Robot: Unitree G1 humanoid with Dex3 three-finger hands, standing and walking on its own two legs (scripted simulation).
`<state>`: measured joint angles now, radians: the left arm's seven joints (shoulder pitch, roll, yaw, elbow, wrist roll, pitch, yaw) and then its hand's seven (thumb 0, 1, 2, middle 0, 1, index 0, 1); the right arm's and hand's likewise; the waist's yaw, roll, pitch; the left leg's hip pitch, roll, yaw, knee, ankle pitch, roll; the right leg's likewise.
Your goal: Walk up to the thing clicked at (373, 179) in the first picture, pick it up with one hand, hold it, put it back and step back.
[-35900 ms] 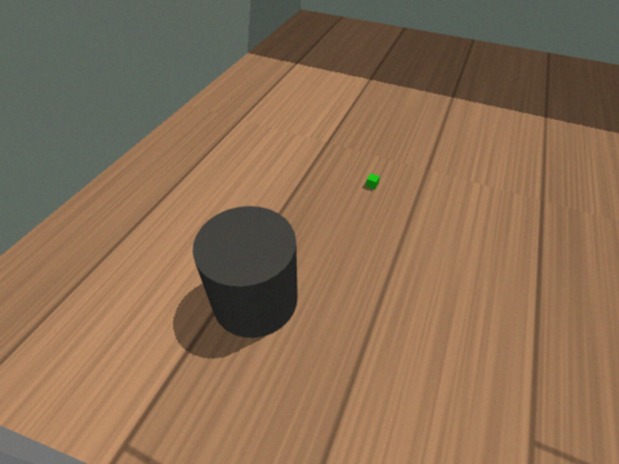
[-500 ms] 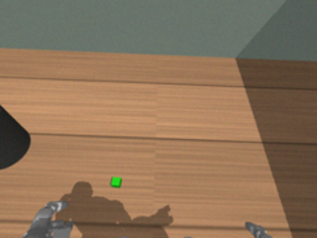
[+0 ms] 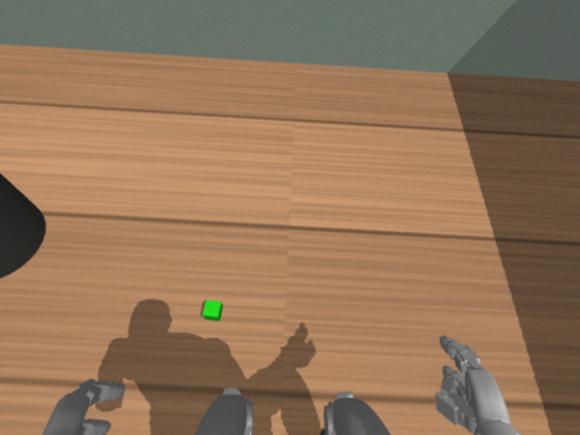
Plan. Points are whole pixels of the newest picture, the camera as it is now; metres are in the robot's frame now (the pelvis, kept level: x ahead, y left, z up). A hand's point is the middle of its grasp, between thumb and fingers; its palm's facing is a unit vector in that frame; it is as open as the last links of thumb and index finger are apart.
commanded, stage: rise first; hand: left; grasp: from above
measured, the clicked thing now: (213, 310) +0.46 +0.22 -0.67
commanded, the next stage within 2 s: none
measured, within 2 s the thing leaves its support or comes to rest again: neither
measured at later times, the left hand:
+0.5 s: hand (135, 397) +0.19 +0.27 -0.27, palm faces -0.43 -0.63 -0.64, open 12.3 cm
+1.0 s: hand (164, 343) +0.32 +0.28 -0.43, palm faces -0.53 -0.19 -0.83, open 11.8 cm
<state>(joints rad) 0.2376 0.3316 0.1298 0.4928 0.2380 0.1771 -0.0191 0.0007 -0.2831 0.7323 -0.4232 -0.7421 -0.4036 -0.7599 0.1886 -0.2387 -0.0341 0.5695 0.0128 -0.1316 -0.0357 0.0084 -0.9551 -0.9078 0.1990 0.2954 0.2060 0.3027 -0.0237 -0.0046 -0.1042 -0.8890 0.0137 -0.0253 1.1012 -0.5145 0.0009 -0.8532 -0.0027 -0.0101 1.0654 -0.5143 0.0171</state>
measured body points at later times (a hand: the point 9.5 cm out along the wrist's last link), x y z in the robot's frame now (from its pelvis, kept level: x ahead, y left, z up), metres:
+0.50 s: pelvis -0.04 -0.01 -0.13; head +0.13 +0.01 +0.29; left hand +0.21 +0.30 -0.23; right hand +0.16 -0.28 -0.23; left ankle +0.01 +0.12 -0.66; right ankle +0.00 -0.13 -0.66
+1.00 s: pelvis -0.10 +0.00 -0.30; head +0.12 +0.03 +0.10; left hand +0.34 +0.29 -0.39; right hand -0.03 -0.29 -0.42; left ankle +0.00 +0.12 -0.66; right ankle +0.00 -0.13 -0.66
